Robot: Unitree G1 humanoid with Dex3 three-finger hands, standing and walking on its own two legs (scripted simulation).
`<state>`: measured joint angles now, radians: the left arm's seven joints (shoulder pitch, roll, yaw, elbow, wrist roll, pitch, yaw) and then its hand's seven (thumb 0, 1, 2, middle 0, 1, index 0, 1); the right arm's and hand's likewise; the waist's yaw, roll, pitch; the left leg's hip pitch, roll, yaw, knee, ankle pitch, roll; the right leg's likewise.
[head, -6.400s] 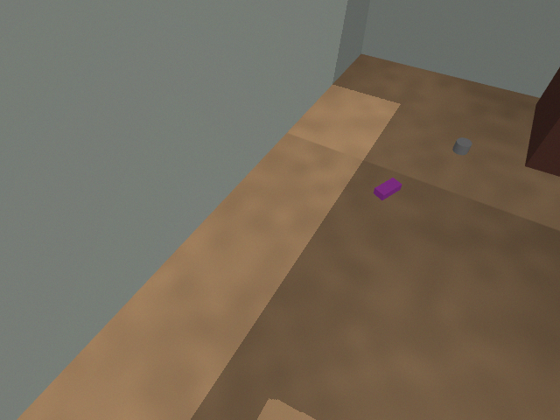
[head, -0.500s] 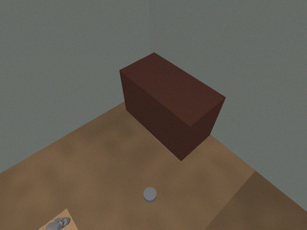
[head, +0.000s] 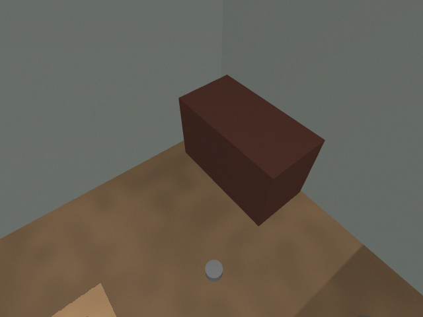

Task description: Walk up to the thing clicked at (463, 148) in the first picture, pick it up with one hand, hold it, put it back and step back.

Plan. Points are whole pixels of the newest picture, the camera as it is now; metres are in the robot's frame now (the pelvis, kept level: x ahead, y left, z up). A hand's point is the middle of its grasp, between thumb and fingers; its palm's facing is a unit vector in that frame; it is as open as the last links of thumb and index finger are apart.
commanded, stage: walk up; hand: left
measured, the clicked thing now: (213, 270) +0.41 +0.03 -0.75
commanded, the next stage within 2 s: stand in 0.06 s
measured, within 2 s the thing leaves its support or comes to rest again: neither
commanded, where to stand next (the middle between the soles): +0.06 -0.14 m, yaw -2 degrees
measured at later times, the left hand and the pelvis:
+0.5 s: hand out of the picture +0.08 +0.25 -0.15, palm faces -0.02 -0.94 -0.34, open 7.4 cm; pelvis +0.00 +0.00 +0.00, yaw -1 degrees
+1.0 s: hand out of the picture +0.09 +0.25 -0.15, palm faces -0.03 -0.94 -0.34, open 7.4 cm; pelvis +0.01 +0.00 +0.00, yaw -1 degrees
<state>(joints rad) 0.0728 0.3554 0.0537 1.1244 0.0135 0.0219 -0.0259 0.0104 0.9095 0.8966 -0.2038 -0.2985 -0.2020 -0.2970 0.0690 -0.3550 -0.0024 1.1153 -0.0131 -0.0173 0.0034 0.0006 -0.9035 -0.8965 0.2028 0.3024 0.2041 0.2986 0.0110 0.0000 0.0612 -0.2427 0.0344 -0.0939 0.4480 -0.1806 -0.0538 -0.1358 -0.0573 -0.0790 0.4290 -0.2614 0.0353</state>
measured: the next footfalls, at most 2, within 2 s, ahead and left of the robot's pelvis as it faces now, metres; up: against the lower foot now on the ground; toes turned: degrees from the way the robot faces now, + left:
none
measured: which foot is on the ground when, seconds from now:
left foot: down 0.00-1.00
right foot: down 0.00-1.00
